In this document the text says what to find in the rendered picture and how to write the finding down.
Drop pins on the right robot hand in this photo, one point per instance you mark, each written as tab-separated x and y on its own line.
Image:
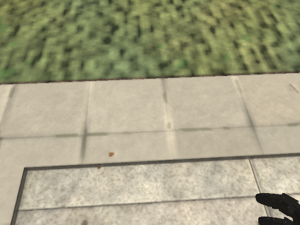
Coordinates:
286	204

